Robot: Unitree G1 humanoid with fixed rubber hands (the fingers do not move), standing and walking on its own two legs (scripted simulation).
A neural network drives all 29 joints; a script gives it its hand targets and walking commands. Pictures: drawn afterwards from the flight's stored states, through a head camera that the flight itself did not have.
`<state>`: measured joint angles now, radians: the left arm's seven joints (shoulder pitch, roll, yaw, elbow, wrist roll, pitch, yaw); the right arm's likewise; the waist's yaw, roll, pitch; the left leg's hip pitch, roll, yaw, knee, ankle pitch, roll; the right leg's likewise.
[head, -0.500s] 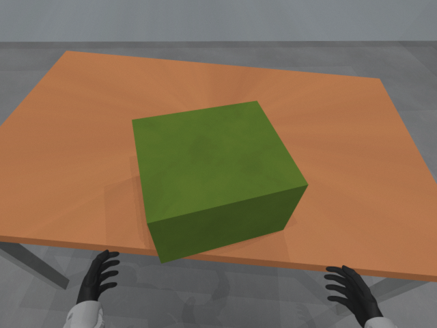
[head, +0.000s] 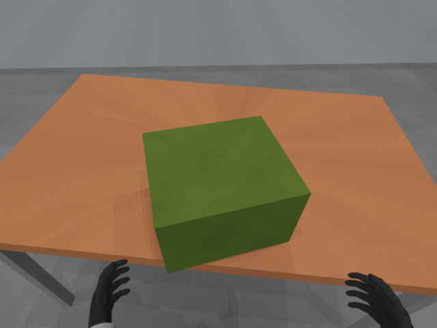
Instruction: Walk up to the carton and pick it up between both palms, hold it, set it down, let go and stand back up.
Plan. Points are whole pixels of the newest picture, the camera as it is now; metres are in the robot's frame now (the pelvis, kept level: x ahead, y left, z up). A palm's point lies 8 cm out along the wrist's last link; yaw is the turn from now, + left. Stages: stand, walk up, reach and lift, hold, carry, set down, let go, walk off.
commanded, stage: reach and lift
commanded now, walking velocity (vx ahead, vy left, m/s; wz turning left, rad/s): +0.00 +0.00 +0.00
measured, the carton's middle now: (217, 188) +0.42 +0.02 -0.02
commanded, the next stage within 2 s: none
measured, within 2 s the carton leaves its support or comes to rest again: neither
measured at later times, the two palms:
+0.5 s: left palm (102, 306) +0.16 +0.20 -0.01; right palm (398, 303) +0.18 -0.30 -0.01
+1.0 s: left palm (95, 267) +0.21 +0.22 +0.03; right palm (375, 245) +0.27 -0.28 +0.03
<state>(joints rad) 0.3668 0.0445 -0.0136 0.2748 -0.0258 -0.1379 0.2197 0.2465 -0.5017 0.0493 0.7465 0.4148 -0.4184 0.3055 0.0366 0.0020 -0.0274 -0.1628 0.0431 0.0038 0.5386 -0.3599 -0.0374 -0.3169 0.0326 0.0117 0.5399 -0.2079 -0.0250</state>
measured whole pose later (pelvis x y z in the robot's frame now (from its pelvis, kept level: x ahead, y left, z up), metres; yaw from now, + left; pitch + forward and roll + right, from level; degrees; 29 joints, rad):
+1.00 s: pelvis +0.01 +0.00 +0.01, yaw +1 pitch +2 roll -1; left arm 0.26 0.02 0.02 -0.02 -0.03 0.11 0.24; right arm 0.04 -0.58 0.05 0.60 0.51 -0.25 0.32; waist 0.07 -0.01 -0.04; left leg -0.16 0.04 -0.01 0.42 -0.30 -0.03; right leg -0.29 0.04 0.02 0.39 -0.14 -0.02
